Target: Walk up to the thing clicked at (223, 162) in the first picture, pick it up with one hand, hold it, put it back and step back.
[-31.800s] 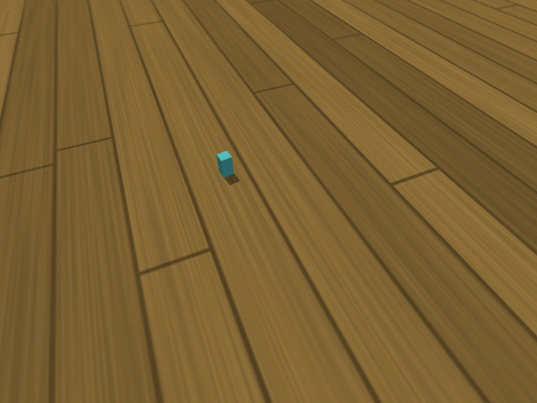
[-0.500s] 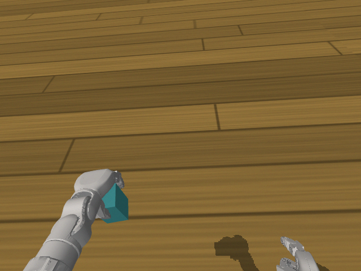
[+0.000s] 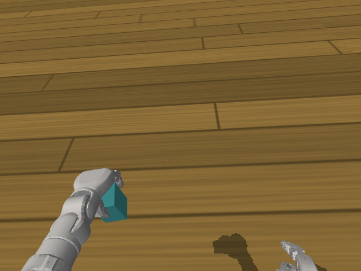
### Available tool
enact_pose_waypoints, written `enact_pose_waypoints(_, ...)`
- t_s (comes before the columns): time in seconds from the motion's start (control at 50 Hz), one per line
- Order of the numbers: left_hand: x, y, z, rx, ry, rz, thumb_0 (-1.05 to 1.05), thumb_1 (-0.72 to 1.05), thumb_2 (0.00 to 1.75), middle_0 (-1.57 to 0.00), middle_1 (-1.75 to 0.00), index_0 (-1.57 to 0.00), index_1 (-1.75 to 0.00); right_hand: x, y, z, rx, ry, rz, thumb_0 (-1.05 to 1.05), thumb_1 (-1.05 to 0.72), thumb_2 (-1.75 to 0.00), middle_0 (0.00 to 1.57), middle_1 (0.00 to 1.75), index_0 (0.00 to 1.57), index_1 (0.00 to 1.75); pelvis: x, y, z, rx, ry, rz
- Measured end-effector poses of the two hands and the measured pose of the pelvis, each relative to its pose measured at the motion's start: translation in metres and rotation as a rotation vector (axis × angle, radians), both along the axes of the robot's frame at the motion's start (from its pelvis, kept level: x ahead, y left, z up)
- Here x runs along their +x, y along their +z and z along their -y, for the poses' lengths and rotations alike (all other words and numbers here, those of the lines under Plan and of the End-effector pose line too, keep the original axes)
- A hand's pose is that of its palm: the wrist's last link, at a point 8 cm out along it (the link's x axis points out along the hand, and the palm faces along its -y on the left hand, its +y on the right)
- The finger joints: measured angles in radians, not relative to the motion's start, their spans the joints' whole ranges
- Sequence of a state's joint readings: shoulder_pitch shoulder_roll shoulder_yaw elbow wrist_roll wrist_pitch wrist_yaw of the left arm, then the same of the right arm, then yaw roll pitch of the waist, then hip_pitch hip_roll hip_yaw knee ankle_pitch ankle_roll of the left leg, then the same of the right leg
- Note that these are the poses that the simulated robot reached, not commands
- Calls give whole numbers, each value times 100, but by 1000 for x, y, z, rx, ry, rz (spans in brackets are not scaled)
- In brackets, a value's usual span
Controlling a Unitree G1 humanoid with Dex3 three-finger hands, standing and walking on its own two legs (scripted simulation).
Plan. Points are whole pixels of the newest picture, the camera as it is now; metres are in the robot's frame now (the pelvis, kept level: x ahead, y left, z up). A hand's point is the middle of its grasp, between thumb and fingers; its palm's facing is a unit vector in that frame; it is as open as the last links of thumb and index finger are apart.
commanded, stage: crouch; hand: left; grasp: from above
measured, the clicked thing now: (110, 203) +0.31 +0.22 -0.08
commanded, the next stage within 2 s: none
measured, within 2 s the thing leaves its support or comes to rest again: neither
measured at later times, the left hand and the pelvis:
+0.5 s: hand (111, 212) +0.30 +0.23 -0.11, palm faces -0.45 -0.02 -0.89, open 9.3 cm; pelvis -0.01 +0.00 -0.02, yaw +1 degrees
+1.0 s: hand (135, 220) +0.37 +0.22 -0.35, palm faces -0.43 -0.01 -0.90, open 9.3 cm; pelvis -0.06 +0.01 -0.23, yaw -1 degrees
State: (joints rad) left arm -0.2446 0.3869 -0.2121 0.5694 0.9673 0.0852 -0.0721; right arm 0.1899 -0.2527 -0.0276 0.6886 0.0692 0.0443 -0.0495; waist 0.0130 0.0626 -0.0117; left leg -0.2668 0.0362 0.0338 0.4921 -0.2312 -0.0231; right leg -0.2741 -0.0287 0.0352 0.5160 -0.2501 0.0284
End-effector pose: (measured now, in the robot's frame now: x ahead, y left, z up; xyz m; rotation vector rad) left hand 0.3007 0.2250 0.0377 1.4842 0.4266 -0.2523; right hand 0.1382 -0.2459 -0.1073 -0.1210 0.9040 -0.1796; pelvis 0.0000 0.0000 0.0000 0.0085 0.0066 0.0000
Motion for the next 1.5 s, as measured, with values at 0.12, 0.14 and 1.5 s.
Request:
enact_pose_waypoints(0.12, 3, 2, 1, -3, 3, 8, 0, 11, 47, -78, -40, -76, -42, 0, 0, 1, 0, -5, -3, 1, -91, -91, 20, 30, 20, 29, 2, 0, 0, 0, -1, 0)
enact_pose_waypoints(0.14, 3, 2, 1, -3, 3, 7, 0, 12, 47, -78, -40, -76, -42, 0, 0, 1, 0, -6, -2, 1, -91, -91, 20, 30, 20, 29, 2, 0, 0, 0, -1, 0)
enact_pose_waypoints(1.5, 108, -478, 0, 46, 3, -13, 0, 11, 47, -79, -41, -77, -42, -146, -348, 29, -159, 22, -470, 0, -90, -90, 20, 30, 21, 29, -65, -346, -2, -74, -8, -645)
